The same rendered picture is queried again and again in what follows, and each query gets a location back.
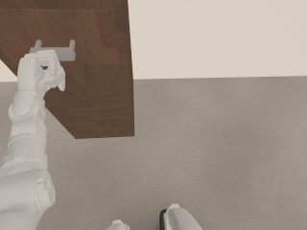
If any left robot shin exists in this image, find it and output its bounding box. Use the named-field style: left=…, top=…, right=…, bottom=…
left=112, top=219, right=123, bottom=224

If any cabinet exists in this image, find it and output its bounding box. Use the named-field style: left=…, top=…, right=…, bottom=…
left=0, top=0, right=135, bottom=139

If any robot right thigh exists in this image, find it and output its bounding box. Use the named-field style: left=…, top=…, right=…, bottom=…
left=163, top=207, right=202, bottom=230

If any left robot hand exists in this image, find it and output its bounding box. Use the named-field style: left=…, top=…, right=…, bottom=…
left=17, top=49, right=65, bottom=98

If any left robot upper arm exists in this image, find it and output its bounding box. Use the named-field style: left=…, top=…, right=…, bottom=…
left=0, top=169, right=56, bottom=230

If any drawer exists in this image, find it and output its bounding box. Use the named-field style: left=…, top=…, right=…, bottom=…
left=0, top=9, right=120, bottom=64

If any handle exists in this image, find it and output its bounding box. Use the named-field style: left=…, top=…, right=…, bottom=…
left=29, top=39, right=76, bottom=61

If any robot left forearm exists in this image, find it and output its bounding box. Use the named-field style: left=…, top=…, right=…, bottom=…
left=0, top=90, right=48, bottom=177

